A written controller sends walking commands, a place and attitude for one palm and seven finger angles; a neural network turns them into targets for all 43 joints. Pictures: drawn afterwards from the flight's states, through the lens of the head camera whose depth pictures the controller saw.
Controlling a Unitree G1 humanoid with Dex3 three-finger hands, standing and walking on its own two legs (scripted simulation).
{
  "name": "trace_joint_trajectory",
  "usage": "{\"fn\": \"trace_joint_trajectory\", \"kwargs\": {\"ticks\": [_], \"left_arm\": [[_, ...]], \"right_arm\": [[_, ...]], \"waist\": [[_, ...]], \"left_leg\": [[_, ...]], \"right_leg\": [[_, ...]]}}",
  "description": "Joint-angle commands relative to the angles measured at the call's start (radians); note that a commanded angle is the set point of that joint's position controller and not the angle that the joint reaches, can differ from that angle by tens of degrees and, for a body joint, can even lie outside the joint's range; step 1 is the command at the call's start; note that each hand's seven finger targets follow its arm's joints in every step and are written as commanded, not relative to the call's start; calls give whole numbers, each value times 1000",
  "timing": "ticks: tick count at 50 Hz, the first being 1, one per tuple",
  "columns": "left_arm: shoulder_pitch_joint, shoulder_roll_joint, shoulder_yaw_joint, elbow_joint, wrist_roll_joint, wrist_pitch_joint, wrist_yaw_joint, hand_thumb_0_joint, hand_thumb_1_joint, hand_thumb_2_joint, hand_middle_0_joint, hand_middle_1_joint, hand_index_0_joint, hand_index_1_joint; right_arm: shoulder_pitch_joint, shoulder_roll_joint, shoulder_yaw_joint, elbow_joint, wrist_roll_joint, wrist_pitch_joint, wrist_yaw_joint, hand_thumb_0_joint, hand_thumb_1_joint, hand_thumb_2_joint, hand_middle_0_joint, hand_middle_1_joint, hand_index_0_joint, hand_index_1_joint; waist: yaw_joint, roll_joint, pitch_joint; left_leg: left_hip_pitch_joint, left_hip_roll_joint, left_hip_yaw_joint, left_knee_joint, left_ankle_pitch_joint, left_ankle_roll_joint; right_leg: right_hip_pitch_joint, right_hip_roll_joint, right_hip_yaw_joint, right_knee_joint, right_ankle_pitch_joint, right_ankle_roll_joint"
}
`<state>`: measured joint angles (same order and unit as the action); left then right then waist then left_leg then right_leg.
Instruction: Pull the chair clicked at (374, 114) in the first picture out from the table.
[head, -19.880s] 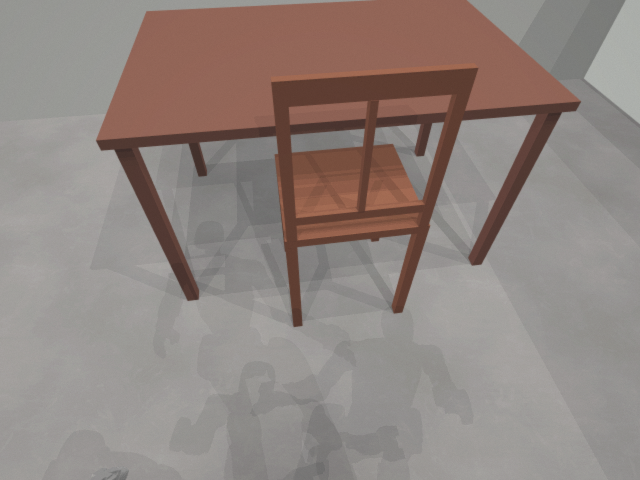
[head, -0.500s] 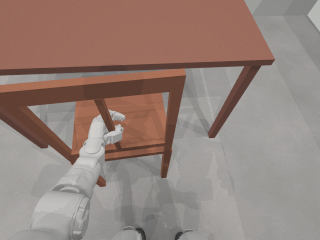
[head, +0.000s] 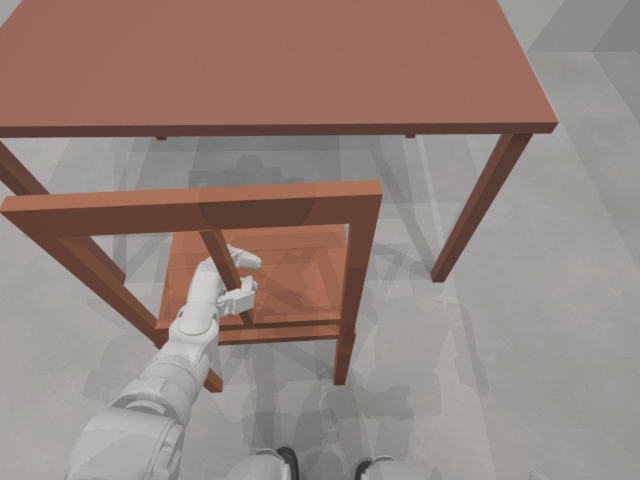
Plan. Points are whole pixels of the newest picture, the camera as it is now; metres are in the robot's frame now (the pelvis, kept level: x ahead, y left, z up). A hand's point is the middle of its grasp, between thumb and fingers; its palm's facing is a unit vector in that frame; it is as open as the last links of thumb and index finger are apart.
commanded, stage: step backward, pulling the chair out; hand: left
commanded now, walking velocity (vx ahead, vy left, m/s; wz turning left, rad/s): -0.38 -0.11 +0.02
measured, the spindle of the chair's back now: (232, 281) +0.38 +0.13 -0.05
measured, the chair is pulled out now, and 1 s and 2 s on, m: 0.18 0.21 0.31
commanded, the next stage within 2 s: none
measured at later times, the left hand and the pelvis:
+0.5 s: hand (242, 306) +0.35 +0.12 -0.06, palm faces -0.03 -0.98 -0.20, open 5.1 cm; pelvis -0.01 -0.01 +0.00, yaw +0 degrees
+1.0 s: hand (236, 311) +0.34 +0.12 -0.06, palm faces -0.07 -0.98 -0.18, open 5.1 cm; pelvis -0.04 +0.01 +0.00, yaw +0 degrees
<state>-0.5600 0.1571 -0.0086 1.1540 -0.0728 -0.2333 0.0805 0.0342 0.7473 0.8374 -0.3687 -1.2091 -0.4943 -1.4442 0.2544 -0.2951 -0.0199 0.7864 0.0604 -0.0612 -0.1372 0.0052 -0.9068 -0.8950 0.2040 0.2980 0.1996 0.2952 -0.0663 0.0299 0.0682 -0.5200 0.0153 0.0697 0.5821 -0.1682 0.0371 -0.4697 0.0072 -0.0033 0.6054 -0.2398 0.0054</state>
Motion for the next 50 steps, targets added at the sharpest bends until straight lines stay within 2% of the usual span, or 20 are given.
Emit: {"fn": "trace_joint_trajectory", "kwargs": {"ticks": [1,4,7,12,15,18,21,23,26,28,31,34,37,39,40,42,43,44,46,50], "left_arm": [[-375,188,35,-225,25,-68,21,0,900,900,-500,-1450,-500,-1450],[-375,177,25,-230,27,-64,20,0,900,900,-500,-1450,-500,-1450],[-348,209,42,-219,27,-57,25,0,900,900,-500,-1450,-500,-1450],[-318,247,49,-206,37,-79,39,0,900,900,-500,-1450,-500,-1450],[-317,240,50,-213,44,-91,39,0,900,900,-500,-1450,-500,-1450],[-334,204,28,-220,36,-98,31,0,900,900,-500,-1450,-500,-1450],[-335,199,41,-235,35,-93,30,0,900,900,-500,-1450,-500,-1450],[-336,187,34,-245,38,-86,27,0,900,900,-500,-1450,-500,-1450],[-335,215,51,-247,34,-77,26,0,900,900,-500,-1450,-500,-1450],[-331,224,48,-246,32,-74,28,0,900,900,-500,-1450,-500,-1450],[-303,284,67,-217,31,-72,42,0,900,900,-500,-1450,-500,-1450],[-296,258,60,-216,41,-51,36,0,900,900,-500,-1450,-500,-1450],[-298,249,65,-231,36,-28,29,0,900,900,-500,-1450,-500,-1450],[-307,221,47,-245,29,-20,22,0,900,900,-500,-1450,-500,-1450],[-331,207,36,-263,29,-24,18,0,900,900,-500,-1450,-500,-1450],[-372,160,10,-267,31,-27,9,0,900,900,-500,-1450,-500,-1450],[-420,144,-6,-306,36,-38,3,0,900,900,-500,-1450,-500,-1450],[-431,149,6,-293,41,-42,2,0,900,900,-500,-1450,-500,-1450],[-440,174,36,-286,42,-47,2,0,900,900,-500,-1450,-500,-1450],[-471,177,50,-257,47,-62,3,0,900,900,-500,-1450,-500,-1450]], "right_arm": [[41,-110,-35,-81,-19,-36,-8,0,-900,-900,200,300,200,300],[34,-101,-29,-84,-20,-38,-4,0,-900,-900,200,300,200,300],[33,-102,-31,-85,-14,-45,-7,0,-900,-900,200,300,200,300],[47,-92,-32,-70,-11,-65,-7,0,-900,-900,200,300,200,300],[32,-95,-26,-60,-14,-68,-12,0,-900,-900,200,300,200,300],[23,-108,-28,-65,-14,-61,-12,0,-900,-900,200,300,200,300],[5,-105,-28,-74,-27,-49,-18,0,-900,-900,200,300,200,300],[15,-94,-27,-72,-31,-46,-12,0,-900,-900,200,300,200,300],[20,-96,-30,-70,-26,-46,-15,0,-900,-900,200,300,200,300],[19,-89,-30,-74,-18,-50,-14,0,-900,-900,200,300,200,300],[34,-84,-36,-68,-7,-57,-12,0,-900,-900,200,300,200,300],[3,-87,-21,-62,-13,-54,-2,0,-900,-900,200,300,200,300],[13,-94,-11,-47,-14,-47,-8,0,-900,-900,200,300,200,300],[32,-106,-17,-46,-13,-41,-18,0,-900,-900,200,300,200,300],[35,-119,-28,-56,-12,-33,-21,0,-900,-900,200,300,200,300],[55,-113,-33,-68,-14,-21,-20,0,-900,-900,200,300,200,300],[40,-99,-32,-74,-27,-13,-19,0,-900,-900,200,300,200,300],[39,-91,-35,-71,-33,-7,-16,0,-900,-900,200,300,200,300],[49,-94,-46,-70,-34,-1,-12,0,-900,-900,200,300,200,300],[36,-72,-36,-73,-43,-6,1,0,-900,-900,200,300,200,300]], "waist": [[19,107,-409],[20,99,-374],[22,24,-348],[7,-111,-347],[6,-102,-372],[12,-36,-370],[24,83,-373],[27,108,-371],[29,49,-373],[26,0,-363],[20,-145,-348],[40,-125,-363],[27,-116,-383],[19,-123,-407],[19,-97,-428],[10,-47,-449],[4,58,-479],[4,96,-486],[4,86,-506],[9,159,-397]], "left_leg": [[327,220,-279,-124,123,50],[264,214,-247,-104,77,42],[172,171,-192,-65,-15,15],[236,40,-91,90,-159,-57],[272,60,-101,28,3,-48],[284,151,-196,-89,27,1],[267,232,-310,-152,70,54],[291,247,-301,-130,132,59],[224,220,-248,-89,105,43],[173,165,-178,-34,13,9],[165,21,-95,178,-207,-72],[56,3,-168,302,-300,-76],[103,26,-176,103,-233,-74],[204,62,-152,-84,64,-57],[256,104,-162,-92,263,-41],[339,145,-174,-62,443,-24],[379,164,-188,-52,544,-21],[395,179,-199,-38,597,-18],[411,207,-222,-42,610,-7],[316,246,-243,-63,501,24]], "right_leg": [[25,-27,35,51,-82,1],[66,-33,44,19,-66,-5],[121,-65,89,-50,-26,-9],[48,-224,246,-258,-60,-66],[94,-182,149,-196,104,-26],[82,-78,73,-97,-21,10],[76,-31,43,51,-67,2],[75,-31,45,49,-70,-4],[158,-46,70,-15,-2,-6],[179,-98,137,-86,24,-12],[132,-294,346,-289,32,-90],[283,-346,297,-225,367,-138],[362,-307,189,-129,593,-101],[347,-218,113,-76,578,-30],[322,-160,74,-60,553,4],[266,-94,37,-42,500,22],[246,-94,28,-8,502,19],[221,-87,31,10,444,15],[197,-58,28,38,269,10],[157,-45,31,68,70,2]]}}
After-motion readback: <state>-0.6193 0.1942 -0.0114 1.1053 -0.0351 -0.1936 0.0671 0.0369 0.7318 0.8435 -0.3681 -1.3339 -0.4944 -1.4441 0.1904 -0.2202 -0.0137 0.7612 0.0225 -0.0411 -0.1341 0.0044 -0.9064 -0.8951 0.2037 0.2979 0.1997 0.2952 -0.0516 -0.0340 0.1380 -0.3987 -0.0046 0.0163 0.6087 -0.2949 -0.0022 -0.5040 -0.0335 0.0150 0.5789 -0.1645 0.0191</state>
